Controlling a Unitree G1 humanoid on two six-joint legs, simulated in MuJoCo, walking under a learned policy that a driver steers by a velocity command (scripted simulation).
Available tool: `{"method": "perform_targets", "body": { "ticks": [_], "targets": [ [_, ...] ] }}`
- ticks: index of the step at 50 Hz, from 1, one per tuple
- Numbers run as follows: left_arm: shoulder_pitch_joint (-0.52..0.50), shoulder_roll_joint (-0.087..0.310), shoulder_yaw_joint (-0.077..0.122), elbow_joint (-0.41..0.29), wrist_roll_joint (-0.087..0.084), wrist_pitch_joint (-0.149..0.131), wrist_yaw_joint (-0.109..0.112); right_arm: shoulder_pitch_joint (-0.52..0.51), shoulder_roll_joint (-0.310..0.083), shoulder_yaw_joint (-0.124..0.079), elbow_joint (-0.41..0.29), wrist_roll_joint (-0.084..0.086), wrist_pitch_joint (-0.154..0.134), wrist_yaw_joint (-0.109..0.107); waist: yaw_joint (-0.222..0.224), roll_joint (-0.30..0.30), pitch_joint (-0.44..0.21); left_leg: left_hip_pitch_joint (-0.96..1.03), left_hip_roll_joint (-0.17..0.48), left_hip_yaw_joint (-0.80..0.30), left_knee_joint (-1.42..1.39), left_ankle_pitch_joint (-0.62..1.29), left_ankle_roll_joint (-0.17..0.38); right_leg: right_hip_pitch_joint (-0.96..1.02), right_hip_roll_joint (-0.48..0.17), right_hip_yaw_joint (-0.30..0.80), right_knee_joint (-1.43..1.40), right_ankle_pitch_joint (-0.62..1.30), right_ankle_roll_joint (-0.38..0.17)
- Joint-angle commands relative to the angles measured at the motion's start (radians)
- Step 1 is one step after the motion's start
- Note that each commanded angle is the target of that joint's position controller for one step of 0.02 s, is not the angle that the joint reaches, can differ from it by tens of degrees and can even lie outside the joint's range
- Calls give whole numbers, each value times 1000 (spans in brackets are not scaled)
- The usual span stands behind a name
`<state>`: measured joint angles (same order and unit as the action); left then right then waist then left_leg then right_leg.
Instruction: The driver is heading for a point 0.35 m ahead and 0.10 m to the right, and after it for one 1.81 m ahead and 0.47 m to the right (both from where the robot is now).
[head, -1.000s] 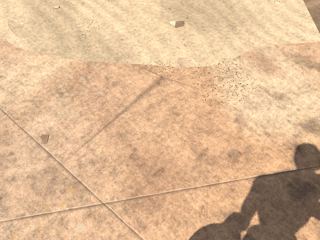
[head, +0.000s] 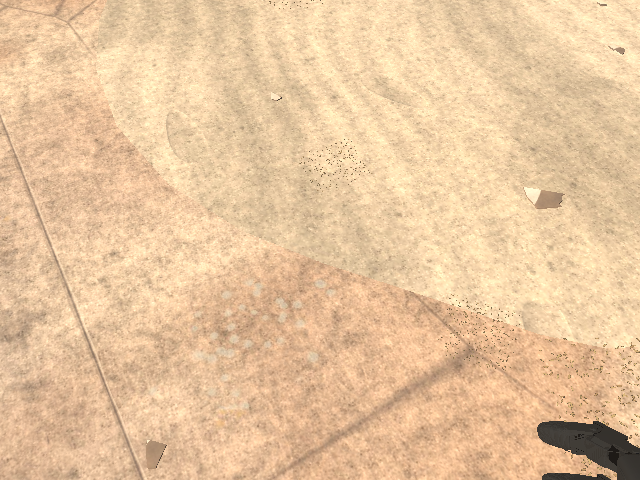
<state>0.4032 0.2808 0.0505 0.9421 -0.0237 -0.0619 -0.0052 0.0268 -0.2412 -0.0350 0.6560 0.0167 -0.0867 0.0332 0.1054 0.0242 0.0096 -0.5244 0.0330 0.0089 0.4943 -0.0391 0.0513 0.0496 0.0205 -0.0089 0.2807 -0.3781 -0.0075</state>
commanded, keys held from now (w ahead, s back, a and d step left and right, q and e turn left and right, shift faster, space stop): w+e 0.08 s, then e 0.68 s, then no key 0.24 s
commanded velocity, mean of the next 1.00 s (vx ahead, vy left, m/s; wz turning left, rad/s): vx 0.16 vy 0.00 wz -0.41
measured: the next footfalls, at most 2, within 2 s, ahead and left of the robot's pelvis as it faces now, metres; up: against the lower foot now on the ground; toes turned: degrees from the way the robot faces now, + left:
left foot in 0.02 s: +0.18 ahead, +0.12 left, +0.00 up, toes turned +1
right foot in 0.50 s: +0.31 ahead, -0.13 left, +0.00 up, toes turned -16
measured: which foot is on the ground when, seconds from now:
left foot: up 0.00-0.00, down 0.02-0.50, up 0.52-0.90, down 0.92-1.00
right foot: down 0.00-0.04, up 0.06-0.48, down 0.50-0.92, up 0.94-1.00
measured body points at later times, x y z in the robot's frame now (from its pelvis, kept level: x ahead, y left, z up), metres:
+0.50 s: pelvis +0.20 +0.00 +0.00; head +0.23 -0.02 +0.44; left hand +0.42 +0.22 -0.10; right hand +0.24 -0.30 -0.13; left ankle +0.14 +0.12 -0.73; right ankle +0.27 -0.11 -0.73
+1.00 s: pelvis +0.25 +0.02 +0.00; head +0.28 +0.03 +0.45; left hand +0.53 +0.19 -0.10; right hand +0.23 -0.28 -0.10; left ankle +0.31 +0.12 -0.73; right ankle +0.25 -0.11 -0.71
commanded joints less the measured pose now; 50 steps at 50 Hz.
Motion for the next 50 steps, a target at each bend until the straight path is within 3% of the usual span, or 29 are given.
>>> {"method": "perform_targets", "body": {
  "ticks": [1,2,3,4,5,6,7,9,11,16,21,23,24,25,26,27,28,29,30,31,34,37,42,45,46,47,48,49,50],
  "targets": [
    [-42,151,24,-59,7,-1,8,269,-195,-79,3,-13,-17,-13,-211,-84,-177,480,28,-32,-7,19,83,-168,-181,70,362,749,-98],
    [22,52,-7,-92,23,-17,4,412,-297,-103,18,-39,-11,-24,-224,116,-347,889,300,-390,7,-2,201,-539,-51,5,750,340,-33],
    [61,43,-15,-78,6,-36,-2,443,-253,-92,34,-26,-3,-22,-218,251,-448,964,413,-702,-130,-137,279,-724,17,104,951,-203,-21],
    [-11,145,16,-87,-22,-42,-4,391,-190,-71,32,-20,-1,-23,-224,146,-287,836,373,-591,-163,-220,229,-810,-41,147,1030,-163,-28],
    [-82,149,19,-106,-27,-41,-3,311,-160,-58,22,-21,-1,-25,-196,102,-163,677,336,-435,-183,-96,194,-804,-80,117,1010,-81,-25],
    [-105,130,21,-105,-14,-31,3,239,-129,-47,23,-27,-6,-19,-156,51,-86,533,291,-313,-212,76,174,-754,-106,103,956,-29,-10],
    [-87,121,30,-94,-3,-12,11,186,-101,-40,22,-31,-15,-14,-115,62,-53,438,253,-210,-232,219,155,-689,-129,107,906,2,2],
    [-33,74,28,-83,-1,22,17,137,-102,-45,33,-39,-28,-12,-68,75,-45,325,229,-93,-257,411,155,-590,-122,89,881,43,27],
    [-56,59,31,-112,5,41,21,115,-128,-53,46,-43,-31,-24,-50,76,-30,295,230,-10,-273,499,163,-612,-116,82,827,112,45],
    [-193,33,22,-188,17,41,-10,128,-165,-63,73,-33,4,-66,-95,57,-43,342,206,130,-266,435,144,-573,-111,23,523,364,41],
    [-269,69,39,-265,21,53,-42,145,-201,-78,96,-2,45,-74,-115,59,-43,468,266,126,-156,399,125,-580,-91,-10,396,250,-1],
    [-240,83,50,-278,19,55,-48,128,-207,-83,94,12,59,-79,-93,62,-49,485,266,130,-45,441,96,-534,-59,-42,327,196,-34],
    [-178,100,62,-267,20,50,-45,125,-199,-82,95,17,65,-81,-60,39,-77,467,227,160,76,467,62,-430,-20,-66,235,270,-61],
    [-101,182,91,-258,25,45,-28,185,-182,-78,103,2,63,-79,-40,-69,-138,383,144,192,273,340,-10,-251,-44,23,168,627,-110],
    [-67,303,118,-272,35,49,-2,217,-118,-54,64,-51,54,-69,-76,-317,-210,49,6,204,616,-343,-100,20,-290,364,223,1155,-268],
    [-72,280,102,-300,45,46,-5,210,-121,-44,49,-45,47,-55,-64,-285,-381,-96,-98,-11,839,-696,-117,132,-421,626,165,1045,-441],
    [-111,229,88,-316,36,43,-13,151,-163,-55,50,-12,48,-46,-36,-154,-348,-137,-51,-98,873,-636,-101,79,-374,534,134,916,-400],
    [-168,191,79,-322,20,40,-10,115,-155,-54,42,-4,54,-50,-60,-102,-261,-162,-22,-97,825,-556,-89,-5,-320,441,127,770,-336],
    [-210,163,71,-326,6,47,-5,103,-152,-57,52,-17,64,-62,-80,-46,-188,-157,1,-92,745,-497,-93,-102,-276,391,101,646,-285],
    [-246,150,66,-333,5,55,5,101,-165,-63,49,-25,74,-73,-104,-70,-157,-105,10,-91,673,-452,-96,-193,-242,360,77,558,-259],
    [-261,169,75,-354,27,70,20,132,-132,-56,54,-21,86,-75,-126,-134,-154,-4,-29,-68,525,-393,-113,-285,-192,336,50,506,-246],
    [-254,187,84,-362,19,76,36,117,-116,-48,54,-21,85,-76,-111,-142,-174,46,-42,-82,394,-336,-125,-302,-179,356,49,385,-232],
    [-260,164,73,-370,29,92,35,121,-130,-51,52,-14,79,-58,-87,-192,-156,131,-39,-67,250,-307,-110,-335,-178,409,53,188,-203],
    [-264,141,57,-367,21,102,34,177,-114,-50,64,-20,66,-39,-119,-187,-135,272,-44,-24,7,-192,-63,-376,-146,405,107,154,-155],
    [-227,117,49,-356,22,102,35,188,-138,-55,62,-35,63,-36,-116,-141,-121,335,15,-71,-73,-151,-32,-423,-103,369,158,94,-106],
    [-190,65,34,-355,35,98,34,197,-202,-63,48,-59,63,-39,-86,56,-119,392,217,-284,-168,-94,37,-517,9,248,368,-70,-38],
    [-231,110,51,-392,23,84,34,159,-233,-68,50,-83,62,-36,-73,276,-45,238,350,-493,-237,-43,188,-573,85,141,498,-213,0],
    [-250,171,70,-378,29,78,38,107,-196,-59,19,-77,51,-40,-89,199,-27,211,331,-472,-243,-52,217,-553,52,193,655,-192,23],
    [-232,183,80,-356,22,82,36,81,-186,-59,18,-58,47,-45,-77,151,-25,237,286,-396,-219,-31,188,-575,61,187,738,-148,35]
  ]
}}
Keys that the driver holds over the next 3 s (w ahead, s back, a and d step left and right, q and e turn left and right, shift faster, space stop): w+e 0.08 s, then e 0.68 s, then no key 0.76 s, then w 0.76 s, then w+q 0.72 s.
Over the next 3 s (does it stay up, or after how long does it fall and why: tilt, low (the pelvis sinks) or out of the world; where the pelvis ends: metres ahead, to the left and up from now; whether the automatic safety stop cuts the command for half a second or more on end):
stays up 0.86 -0.26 0.01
